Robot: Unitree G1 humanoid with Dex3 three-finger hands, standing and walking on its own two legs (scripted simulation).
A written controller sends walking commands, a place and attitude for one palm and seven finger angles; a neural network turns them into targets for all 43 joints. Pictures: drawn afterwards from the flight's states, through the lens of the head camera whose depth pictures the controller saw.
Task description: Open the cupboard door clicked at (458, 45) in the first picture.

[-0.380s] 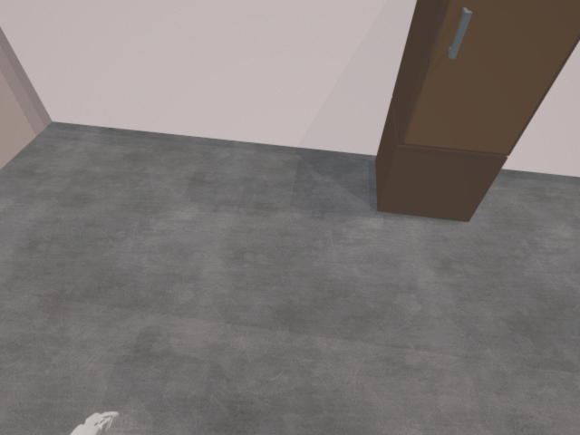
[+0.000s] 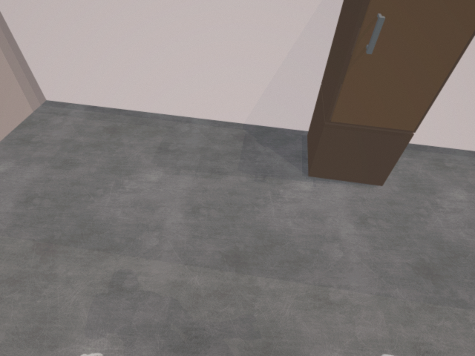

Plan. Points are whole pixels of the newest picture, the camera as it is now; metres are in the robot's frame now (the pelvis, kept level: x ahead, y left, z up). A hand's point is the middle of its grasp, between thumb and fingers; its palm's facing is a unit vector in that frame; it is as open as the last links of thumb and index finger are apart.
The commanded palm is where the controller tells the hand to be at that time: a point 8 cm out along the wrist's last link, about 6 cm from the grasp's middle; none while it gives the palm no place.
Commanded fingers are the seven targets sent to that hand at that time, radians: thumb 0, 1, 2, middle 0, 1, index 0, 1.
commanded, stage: stand and wait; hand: left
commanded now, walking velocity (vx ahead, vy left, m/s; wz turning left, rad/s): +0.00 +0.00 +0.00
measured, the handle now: (374, 33) +1.20 -0.44 +0.08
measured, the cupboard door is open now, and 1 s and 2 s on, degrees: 0 0 0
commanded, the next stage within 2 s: look at it before walking up in 0.44 s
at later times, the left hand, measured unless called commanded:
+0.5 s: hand out of the picture +0.06 +0.24 -0.15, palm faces -0.03 -0.94 -0.34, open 7.4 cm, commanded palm none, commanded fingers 0.00 0.90 0.90 -0.20 -0.30 -0.20 -0.30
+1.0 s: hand out of the picture +0.06 +0.23 -0.15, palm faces -0.04 -0.94 -0.33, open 7.4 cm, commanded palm none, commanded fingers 0.00 0.90 0.90 -0.20 -0.30 -0.20 -0.30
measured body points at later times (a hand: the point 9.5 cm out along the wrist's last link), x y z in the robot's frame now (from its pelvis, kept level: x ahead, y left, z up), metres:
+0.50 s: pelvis -0.02 -0.01 +0.00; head -0.02 -0.01 +0.45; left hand +0.06 +0.29 -0.13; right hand +0.06 -0.31 -0.13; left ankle -0.02 +0.11 -0.74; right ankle -0.01 -0.14 -0.74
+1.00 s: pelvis -0.01 -0.02 +0.01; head -0.01 -0.02 +0.45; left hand +0.07 +0.28 -0.13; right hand +0.06 -0.32 -0.13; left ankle -0.02 +0.11 -0.74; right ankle -0.01 -0.14 -0.74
